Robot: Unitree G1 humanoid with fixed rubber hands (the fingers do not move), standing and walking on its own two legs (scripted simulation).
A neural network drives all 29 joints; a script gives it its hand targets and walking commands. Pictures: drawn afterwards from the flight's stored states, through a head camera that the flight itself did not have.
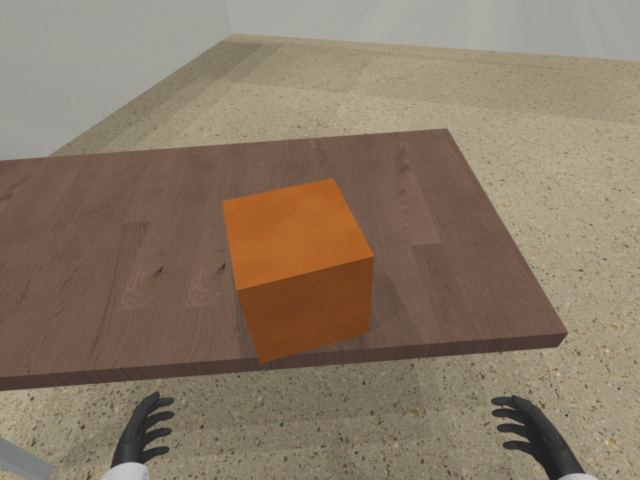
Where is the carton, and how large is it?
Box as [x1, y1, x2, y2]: [222, 178, 374, 363]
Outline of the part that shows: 332,178 222,201 236,291 260,363 368,332 374,256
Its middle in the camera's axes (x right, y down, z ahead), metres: -0.04 +0.05 +0.62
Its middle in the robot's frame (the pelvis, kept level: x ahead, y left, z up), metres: +0.43 +0.06 +0.01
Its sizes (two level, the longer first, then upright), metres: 0.184 0.183 0.190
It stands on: a table, 0.67 m high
